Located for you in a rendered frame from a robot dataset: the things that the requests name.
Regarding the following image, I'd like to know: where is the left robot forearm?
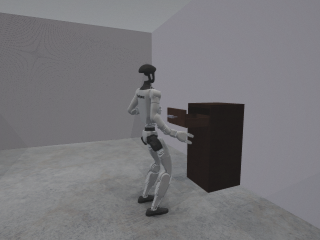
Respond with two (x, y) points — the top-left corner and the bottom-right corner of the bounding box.
(135, 107), (140, 115)

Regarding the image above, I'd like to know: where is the right robot forearm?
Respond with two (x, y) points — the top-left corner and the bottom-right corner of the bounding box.
(154, 114), (178, 138)

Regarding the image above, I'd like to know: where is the left robot upper arm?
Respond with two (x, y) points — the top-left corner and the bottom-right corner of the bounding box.
(127, 88), (140, 115)

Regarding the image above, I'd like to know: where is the robot left foot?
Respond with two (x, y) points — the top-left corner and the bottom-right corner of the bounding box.
(138, 195), (155, 204)

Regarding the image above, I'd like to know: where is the handle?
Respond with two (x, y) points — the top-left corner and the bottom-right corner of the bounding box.
(167, 115), (177, 119)

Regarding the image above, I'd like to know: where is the right robot upper arm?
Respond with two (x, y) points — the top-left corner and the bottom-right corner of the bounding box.
(149, 89), (162, 123)

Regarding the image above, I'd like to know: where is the cabinet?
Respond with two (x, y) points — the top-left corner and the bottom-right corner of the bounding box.
(187, 102), (245, 193)

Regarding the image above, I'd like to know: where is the robot right hand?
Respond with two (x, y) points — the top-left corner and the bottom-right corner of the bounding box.
(176, 131), (194, 145)

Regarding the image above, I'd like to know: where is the drawer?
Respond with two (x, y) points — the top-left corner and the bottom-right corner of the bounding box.
(167, 107), (210, 128)

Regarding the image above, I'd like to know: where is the left robot shin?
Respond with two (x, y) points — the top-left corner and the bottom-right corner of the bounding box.
(143, 163), (161, 198)

